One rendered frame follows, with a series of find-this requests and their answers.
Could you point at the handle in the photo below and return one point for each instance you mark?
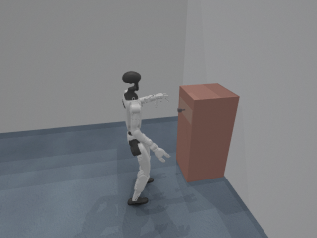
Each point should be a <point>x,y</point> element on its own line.
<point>180,110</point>

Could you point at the right robot hand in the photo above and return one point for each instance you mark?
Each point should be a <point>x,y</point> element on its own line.
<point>160,152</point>

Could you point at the right robot upper arm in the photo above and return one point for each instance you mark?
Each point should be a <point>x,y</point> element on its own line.
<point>135,111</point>

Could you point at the drawer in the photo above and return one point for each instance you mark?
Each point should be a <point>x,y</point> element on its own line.
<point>187,112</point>

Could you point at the right robot foot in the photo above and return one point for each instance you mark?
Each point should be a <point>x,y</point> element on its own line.
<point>140,201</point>

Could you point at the right robot thigh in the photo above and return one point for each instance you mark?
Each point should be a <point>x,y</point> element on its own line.
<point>140,151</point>

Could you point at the left robot hand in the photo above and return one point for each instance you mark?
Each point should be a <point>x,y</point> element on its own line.
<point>160,96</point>

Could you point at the right robot forearm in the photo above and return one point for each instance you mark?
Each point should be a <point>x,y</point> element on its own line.
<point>141,137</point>

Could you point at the left robot forearm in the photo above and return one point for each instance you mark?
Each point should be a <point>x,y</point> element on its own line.
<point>147,99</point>

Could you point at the cabinet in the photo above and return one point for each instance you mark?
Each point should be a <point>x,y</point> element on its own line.
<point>202,147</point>

